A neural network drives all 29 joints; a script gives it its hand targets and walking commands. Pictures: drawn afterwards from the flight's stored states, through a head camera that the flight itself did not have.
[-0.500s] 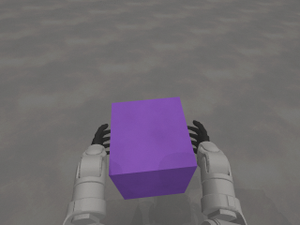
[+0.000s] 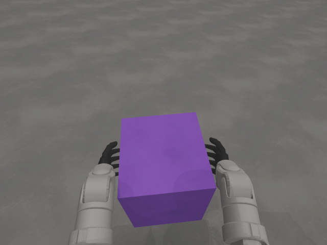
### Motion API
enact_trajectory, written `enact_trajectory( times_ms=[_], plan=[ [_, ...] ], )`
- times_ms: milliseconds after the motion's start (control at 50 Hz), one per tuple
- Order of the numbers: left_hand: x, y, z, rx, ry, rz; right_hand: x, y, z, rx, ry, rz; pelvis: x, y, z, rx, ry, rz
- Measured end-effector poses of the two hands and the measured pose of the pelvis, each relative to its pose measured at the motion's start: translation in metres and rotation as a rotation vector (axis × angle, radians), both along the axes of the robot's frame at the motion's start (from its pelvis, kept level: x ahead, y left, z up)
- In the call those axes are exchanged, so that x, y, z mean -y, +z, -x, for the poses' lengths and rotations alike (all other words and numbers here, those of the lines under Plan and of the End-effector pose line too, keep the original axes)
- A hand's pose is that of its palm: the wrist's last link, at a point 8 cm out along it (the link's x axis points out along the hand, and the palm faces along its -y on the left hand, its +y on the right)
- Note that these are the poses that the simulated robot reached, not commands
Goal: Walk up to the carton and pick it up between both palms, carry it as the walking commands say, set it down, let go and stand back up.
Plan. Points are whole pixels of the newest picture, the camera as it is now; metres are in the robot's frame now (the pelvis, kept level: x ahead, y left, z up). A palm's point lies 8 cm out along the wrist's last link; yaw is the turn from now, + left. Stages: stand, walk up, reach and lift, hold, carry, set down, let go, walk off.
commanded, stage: reach and lift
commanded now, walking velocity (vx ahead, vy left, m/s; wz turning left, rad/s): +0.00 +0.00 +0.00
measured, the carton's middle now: (163, 172) +0.32 -0.01 -0.02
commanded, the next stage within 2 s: hold in 0.84 s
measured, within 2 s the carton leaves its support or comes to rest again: neither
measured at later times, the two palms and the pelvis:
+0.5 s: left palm (102, 173) +0.28 +0.15 +0.04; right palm (219, 166) +0.29 -0.14 +0.05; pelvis -0.01 +0.00 +0.00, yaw +0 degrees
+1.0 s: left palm (102, 175) +0.27 +0.15 +0.04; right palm (221, 169) +0.28 -0.14 +0.05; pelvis -0.01 +0.00 +0.00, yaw +0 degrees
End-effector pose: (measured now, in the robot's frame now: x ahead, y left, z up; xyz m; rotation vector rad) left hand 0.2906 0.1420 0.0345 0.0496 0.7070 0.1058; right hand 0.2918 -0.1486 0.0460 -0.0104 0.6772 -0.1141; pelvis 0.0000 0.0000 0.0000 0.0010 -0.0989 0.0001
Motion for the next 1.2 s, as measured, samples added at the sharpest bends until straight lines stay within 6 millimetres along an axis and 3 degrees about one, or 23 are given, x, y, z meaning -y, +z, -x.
enact_trajectory(
  times_ms=[1200],
  plan=[
    [-0.002, 0.004, 0.02, 0.004, 0.008, -0.007, -0.002, 0.003, 0.016, 0.008, 0.019, 0.004, 0.002, -0.002, 0.012, 0.011, 0.005, 0.001]
  ],
)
